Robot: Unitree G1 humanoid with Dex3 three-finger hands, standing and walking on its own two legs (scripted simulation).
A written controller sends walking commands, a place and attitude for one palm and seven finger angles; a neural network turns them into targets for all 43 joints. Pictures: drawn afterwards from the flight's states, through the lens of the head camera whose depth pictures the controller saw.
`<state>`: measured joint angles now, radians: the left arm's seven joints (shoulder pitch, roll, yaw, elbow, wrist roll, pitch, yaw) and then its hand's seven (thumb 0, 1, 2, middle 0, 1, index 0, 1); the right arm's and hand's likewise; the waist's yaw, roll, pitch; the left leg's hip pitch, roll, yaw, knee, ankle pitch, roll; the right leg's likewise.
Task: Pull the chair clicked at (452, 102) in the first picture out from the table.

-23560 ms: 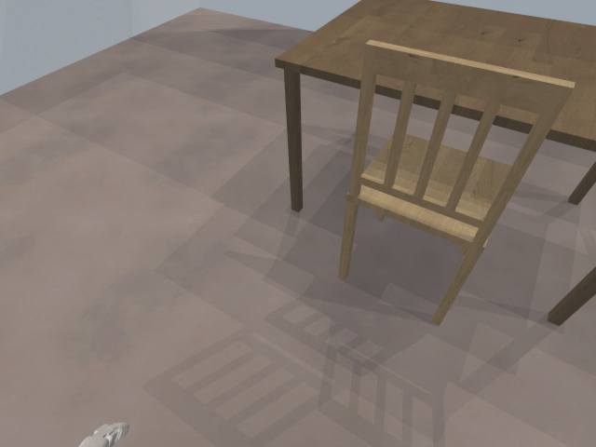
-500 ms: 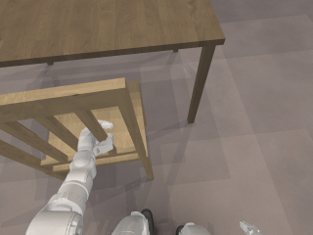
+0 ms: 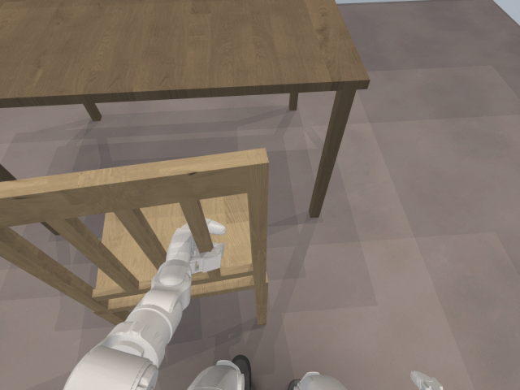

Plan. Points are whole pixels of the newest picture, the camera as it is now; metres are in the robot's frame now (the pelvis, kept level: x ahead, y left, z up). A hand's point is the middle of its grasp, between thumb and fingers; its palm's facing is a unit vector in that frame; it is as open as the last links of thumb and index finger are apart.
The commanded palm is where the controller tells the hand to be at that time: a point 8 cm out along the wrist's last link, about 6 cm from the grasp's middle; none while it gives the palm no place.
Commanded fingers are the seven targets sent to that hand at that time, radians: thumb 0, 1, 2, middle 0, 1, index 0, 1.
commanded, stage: step backward, pulling the chair out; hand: left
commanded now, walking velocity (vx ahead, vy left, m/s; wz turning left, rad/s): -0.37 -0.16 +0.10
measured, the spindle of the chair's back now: (154, 250) +0.35 +0.20 -0.05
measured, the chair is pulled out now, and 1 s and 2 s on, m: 0.23 0.29 0.30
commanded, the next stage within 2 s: none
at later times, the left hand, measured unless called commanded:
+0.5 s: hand (209, 269) +0.32 +0.10 -0.07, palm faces +0.01 -0.99 -0.15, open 5.7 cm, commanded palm +0.32 +0.15 -0.06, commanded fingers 0.00 0.90 0.90 -0.50 -1.45 -0.50 -1.45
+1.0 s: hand (202, 291) +0.28 +0.10 -0.07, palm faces -0.06 -0.98 -0.16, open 5.8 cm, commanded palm +0.28 +0.16 -0.06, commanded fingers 0.00 0.90 0.90 -0.50 -1.45 -0.50 -1.45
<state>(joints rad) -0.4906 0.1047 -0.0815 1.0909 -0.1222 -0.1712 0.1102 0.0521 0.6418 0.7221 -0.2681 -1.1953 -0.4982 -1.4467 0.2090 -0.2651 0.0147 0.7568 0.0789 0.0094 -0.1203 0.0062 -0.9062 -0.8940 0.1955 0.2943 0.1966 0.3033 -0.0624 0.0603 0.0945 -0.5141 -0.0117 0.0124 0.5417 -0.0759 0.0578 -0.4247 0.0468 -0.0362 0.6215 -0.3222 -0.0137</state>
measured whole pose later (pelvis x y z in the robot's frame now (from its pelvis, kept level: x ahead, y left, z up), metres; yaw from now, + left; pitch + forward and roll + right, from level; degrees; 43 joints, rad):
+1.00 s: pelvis -0.07 +0.00 -0.01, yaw +1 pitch +7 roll +1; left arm -0.49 0.11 -0.03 1.01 -0.06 -0.16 0.06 0.07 0.60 0.82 -0.33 -1.26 -0.50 -1.45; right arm 0.19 -0.17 0.01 0.73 0.05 0.08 -0.12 0.00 -0.91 -0.89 0.20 0.30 0.20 0.30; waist -0.04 0.04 0.06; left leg -0.38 0.03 0.00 0.68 -0.42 -0.05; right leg -0.62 -0.05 -0.03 0.61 -0.10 0.00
